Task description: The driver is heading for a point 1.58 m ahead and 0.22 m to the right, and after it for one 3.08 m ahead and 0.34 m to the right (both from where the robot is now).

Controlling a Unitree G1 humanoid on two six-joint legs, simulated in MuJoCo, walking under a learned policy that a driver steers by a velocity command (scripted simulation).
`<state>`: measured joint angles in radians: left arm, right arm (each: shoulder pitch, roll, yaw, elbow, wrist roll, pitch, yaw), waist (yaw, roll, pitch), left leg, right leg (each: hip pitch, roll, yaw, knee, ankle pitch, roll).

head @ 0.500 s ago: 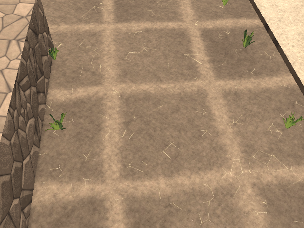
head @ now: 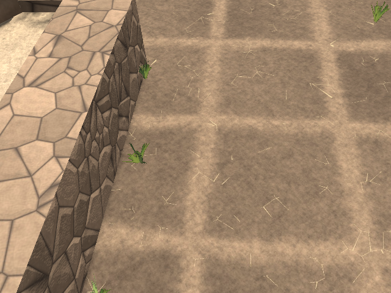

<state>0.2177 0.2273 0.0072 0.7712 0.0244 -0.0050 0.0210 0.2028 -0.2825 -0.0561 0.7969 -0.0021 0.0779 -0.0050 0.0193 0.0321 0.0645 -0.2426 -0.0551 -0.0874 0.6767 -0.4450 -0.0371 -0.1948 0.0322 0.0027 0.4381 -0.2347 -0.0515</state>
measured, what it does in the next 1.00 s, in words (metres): walks ahead: left foot, then right foot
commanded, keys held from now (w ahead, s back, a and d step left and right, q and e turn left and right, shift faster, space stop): no key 0.38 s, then w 0.62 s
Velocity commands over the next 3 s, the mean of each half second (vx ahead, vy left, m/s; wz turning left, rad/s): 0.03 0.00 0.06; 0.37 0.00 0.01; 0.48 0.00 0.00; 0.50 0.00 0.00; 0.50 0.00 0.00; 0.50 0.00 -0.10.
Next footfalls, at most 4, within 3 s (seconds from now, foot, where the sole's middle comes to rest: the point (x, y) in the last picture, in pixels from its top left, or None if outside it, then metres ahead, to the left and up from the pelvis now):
0.06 left None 0.01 0.12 -0.78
0.70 right None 0.13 -0.11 -0.78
1.20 left None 0.46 0.04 -0.78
1.74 right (254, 211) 0.78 -0.14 -0.78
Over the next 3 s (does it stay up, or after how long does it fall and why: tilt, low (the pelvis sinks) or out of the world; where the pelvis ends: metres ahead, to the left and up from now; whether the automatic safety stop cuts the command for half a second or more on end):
stays up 1.29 -0.09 0.00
